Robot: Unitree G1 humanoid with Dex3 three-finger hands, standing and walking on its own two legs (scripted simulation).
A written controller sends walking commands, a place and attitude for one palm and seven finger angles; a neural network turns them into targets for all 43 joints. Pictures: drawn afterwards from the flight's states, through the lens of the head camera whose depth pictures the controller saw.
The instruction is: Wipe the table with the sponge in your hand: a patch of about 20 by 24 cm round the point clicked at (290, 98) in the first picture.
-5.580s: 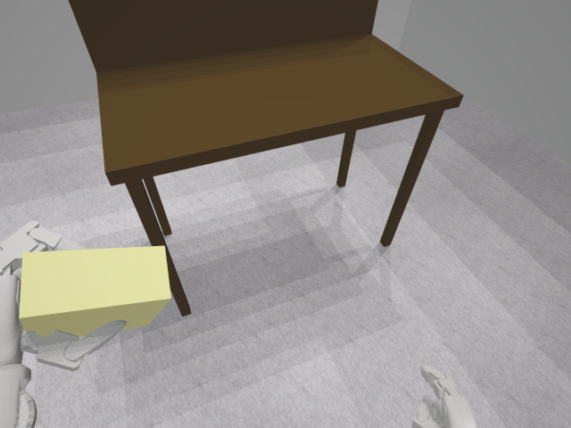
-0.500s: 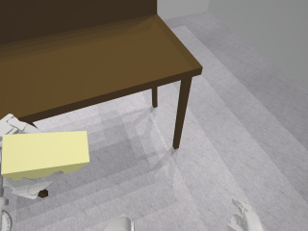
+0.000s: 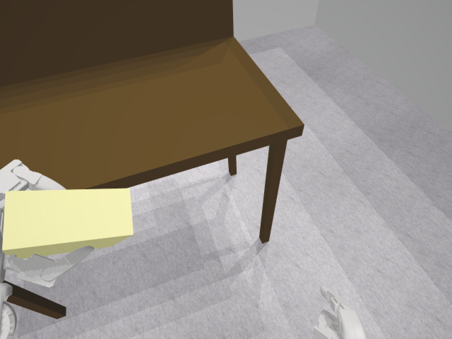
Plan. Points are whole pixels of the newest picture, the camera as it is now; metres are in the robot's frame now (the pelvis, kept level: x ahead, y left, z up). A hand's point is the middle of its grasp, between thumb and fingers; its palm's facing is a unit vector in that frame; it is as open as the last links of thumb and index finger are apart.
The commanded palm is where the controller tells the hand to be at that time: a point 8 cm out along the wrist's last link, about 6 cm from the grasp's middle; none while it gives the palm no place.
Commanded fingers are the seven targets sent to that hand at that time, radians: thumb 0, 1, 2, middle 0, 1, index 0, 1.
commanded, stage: take the last steps up to it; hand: left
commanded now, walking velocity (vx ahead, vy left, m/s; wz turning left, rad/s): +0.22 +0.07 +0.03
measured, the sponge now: (87, 223) +0.23 +0.20 +0.16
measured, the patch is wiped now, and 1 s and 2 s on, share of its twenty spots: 0.00 0.00 0.00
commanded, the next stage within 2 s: come to a stop and stand still in 0.36 s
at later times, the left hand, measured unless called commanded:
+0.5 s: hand (65, 161) +0.31 +0.25 +0.19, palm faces +0.40 -0.81 -0.43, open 10.1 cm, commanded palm +0.25 +0.29 +0.19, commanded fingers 0.00 0.10 1.30 -1.20 -1.60 -1.20 -1.60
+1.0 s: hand (20, 148) +0.31 +0.30 +0.21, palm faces +0.51 -0.70 -0.50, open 10.1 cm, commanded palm +0.22 +0.28 +0.19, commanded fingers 0.00 0.10 1.30 -1.20 -1.60 -1.20 -1.60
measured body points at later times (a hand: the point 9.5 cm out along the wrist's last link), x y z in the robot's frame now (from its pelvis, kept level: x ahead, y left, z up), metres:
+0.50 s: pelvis +0.08 +0.01 +0.01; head +0.12 +0.02 +0.46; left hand +0.28 +0.29 +0.21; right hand +0.26 -0.21 -0.07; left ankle +0.12 +0.13 -0.72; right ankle +0.07 -0.10 -0.68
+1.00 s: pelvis +0.06 +0.00 +0.01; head +0.10 +0.03 +0.45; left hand +0.28 +0.34 +0.24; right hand +0.25 -0.25 -0.07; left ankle +0.09 +0.12 -0.72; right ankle +0.12 -0.11 -0.72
